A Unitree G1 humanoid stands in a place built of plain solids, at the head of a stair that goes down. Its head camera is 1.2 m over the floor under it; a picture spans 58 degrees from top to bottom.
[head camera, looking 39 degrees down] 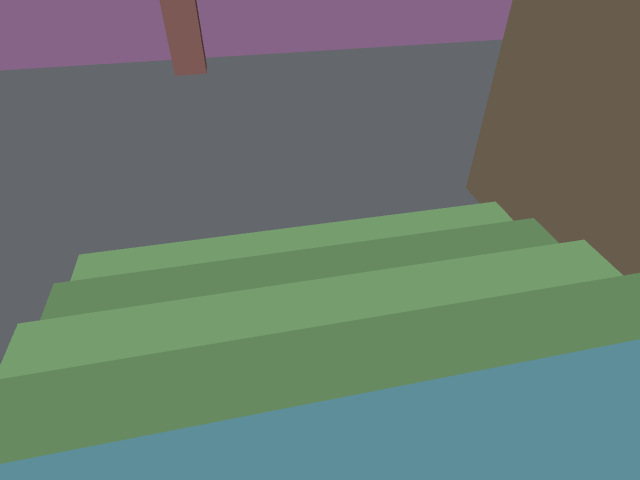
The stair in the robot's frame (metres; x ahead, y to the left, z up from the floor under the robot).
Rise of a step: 0.14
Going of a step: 0.40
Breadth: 2.81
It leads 12 degrees to the left of straight ahead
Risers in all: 5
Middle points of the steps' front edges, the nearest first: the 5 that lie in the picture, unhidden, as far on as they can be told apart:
0.76 -0.22 0.00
1.14 -0.14 -0.14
1.53 -0.06 -0.27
1.92 0.03 -0.41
2.31 0.11 -0.54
